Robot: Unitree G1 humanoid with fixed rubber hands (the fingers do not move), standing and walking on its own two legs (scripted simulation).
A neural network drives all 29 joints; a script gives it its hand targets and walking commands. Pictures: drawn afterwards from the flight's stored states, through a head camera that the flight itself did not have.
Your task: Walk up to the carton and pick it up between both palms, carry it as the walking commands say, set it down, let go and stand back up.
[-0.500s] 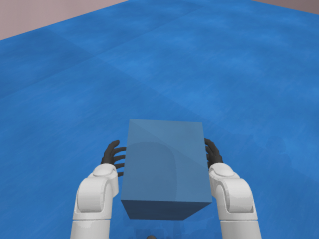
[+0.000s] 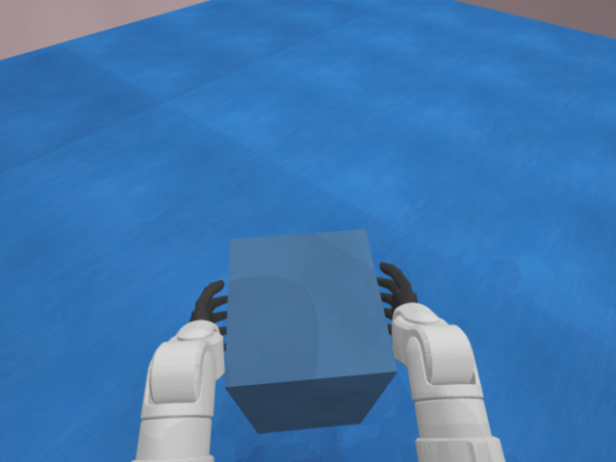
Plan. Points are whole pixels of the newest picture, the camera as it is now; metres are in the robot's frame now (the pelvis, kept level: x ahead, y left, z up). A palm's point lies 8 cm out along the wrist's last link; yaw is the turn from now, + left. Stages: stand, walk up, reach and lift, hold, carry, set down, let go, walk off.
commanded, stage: carry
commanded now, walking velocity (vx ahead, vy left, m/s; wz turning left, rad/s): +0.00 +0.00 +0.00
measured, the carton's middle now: (304, 344) +0.29 +0.02 -0.01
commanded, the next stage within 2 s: none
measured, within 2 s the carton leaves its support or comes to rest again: neither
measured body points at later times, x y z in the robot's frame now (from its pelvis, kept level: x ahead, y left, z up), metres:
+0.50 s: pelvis -0.04 +0.00 +0.01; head -0.08 +0.00 +0.46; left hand +0.25 +0.13 +0.06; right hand +0.25 -0.13 +0.06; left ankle +0.07 +0.09 -0.72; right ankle +0.00 -0.12 -0.73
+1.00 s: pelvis -0.05 +0.00 +0.00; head -0.07 +0.00 +0.45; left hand +0.24 +0.13 +0.01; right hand +0.26 -0.13 +0.03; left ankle +0.07 +0.09 -0.73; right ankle +0.00 -0.13 -0.73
